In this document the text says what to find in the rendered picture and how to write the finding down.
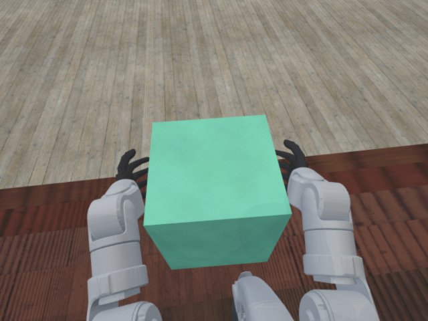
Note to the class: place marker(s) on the robot left upper arm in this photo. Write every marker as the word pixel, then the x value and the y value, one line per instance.
pixel 138 311

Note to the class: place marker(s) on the right robot shin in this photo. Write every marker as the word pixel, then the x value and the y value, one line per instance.
pixel 242 317

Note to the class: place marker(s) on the robot right upper arm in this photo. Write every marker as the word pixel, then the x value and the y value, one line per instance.
pixel 336 305

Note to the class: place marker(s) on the robot left hand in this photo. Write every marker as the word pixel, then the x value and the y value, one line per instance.
pixel 125 169

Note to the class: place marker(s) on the carton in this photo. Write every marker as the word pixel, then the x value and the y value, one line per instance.
pixel 215 193

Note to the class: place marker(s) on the robot left forearm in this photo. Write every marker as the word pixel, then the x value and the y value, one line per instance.
pixel 117 269

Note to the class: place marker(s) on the robot right thigh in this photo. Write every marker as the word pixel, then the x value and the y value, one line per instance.
pixel 258 301

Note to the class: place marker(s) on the robot right hand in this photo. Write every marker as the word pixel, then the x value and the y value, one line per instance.
pixel 297 159

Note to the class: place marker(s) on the robot right forearm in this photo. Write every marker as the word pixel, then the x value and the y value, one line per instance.
pixel 329 239

